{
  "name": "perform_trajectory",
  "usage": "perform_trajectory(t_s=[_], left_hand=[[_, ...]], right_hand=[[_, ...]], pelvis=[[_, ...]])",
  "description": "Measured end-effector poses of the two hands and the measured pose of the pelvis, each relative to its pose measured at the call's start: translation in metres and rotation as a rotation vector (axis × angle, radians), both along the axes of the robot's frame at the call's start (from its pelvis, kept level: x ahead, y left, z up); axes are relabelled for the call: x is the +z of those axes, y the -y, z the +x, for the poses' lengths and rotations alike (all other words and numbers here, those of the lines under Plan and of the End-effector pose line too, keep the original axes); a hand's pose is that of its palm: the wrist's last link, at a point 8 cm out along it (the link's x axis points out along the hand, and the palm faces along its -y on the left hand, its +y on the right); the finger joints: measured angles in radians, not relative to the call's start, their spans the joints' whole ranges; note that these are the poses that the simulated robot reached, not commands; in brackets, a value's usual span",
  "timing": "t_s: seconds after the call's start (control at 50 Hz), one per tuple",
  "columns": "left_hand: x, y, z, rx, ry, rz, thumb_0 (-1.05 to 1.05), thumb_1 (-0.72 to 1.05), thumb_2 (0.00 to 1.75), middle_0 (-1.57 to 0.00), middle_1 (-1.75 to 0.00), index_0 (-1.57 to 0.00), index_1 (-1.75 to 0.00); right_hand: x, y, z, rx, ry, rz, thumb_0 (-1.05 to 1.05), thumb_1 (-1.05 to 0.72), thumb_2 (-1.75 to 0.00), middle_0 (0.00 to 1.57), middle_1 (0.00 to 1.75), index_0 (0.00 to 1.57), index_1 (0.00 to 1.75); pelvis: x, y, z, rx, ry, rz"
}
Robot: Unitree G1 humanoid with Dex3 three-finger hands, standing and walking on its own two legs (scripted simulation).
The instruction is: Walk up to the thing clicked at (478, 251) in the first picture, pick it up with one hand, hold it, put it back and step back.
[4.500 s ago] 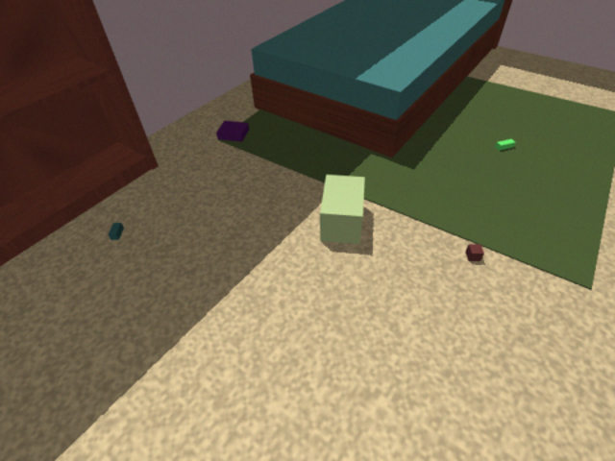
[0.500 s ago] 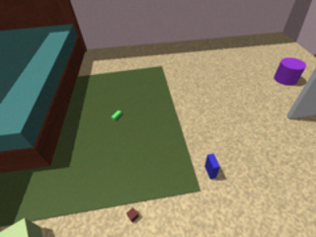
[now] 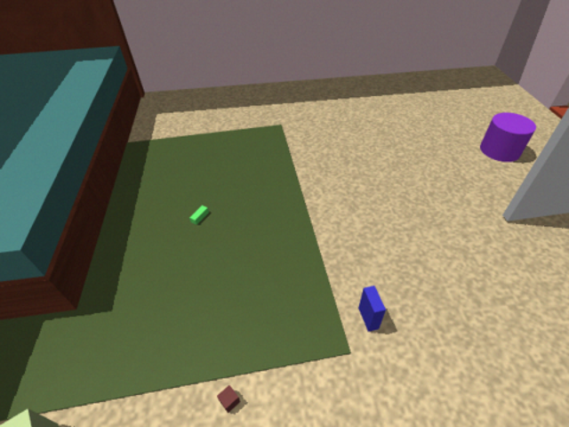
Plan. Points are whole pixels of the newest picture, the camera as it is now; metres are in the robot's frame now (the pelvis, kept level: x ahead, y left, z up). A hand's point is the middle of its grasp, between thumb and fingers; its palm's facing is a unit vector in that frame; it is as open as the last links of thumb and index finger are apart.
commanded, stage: walk up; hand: left
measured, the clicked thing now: (228, 398) +0.40 +0.24 -0.75
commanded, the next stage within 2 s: stand in 0.62 s
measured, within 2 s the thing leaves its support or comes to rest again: neither
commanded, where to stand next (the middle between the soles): +0.09 -0.01 m, yaw +0 degrees
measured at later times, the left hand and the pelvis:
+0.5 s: hand out of the picture +0.10 +0.26 -0.15, palm faces -0.02 -0.93 -0.36, open 7.4 cm; pelvis +0.01 +0.01 +0.00, yaw +0 degrees
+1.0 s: hand out of the picture +0.08 +0.25 -0.16, palm faces -0.02 -0.94 -0.33, open 7.4 cm; pelvis +0.01 +0.00 +0.00, yaw +0 degrees
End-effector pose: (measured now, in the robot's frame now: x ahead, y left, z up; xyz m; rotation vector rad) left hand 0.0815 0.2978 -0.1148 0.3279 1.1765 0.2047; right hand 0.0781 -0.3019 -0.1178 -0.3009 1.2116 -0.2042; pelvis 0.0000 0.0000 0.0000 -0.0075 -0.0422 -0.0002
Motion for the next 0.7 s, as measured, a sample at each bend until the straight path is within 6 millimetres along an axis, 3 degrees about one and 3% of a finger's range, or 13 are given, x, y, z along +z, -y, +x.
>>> perform_trajectory(t_s=[0.24,0.7], left_hand=[[0.004,-0.001,0.020,-0.013,0.014,0.001,0.01,0.90,0.90,-0.20,-0.30,-0.20,-0.30],[0.000,-0.008,0.007,0.015,-0.035,-0.003,0.01,0.91,0.90,-0.20,-0.30,-0.20,-0.30]], right_hand=[[0.000,-0.007,0.005,-0.015,-0.003,0.012,0.01,-0.90,-0.90,0.20,0.30,0.20,0.30],[0.000,-0.016,0.008,-0.005,-0.012,0.008,0.01,-0.90,-0.90,0.20,0.30,0.20,0.30]], pelvis=[[0.002,-0.002,0.006,-0.004,0.000,0.000],[0.004,-0.008,0.011,-0.003,-0.003,0.007]])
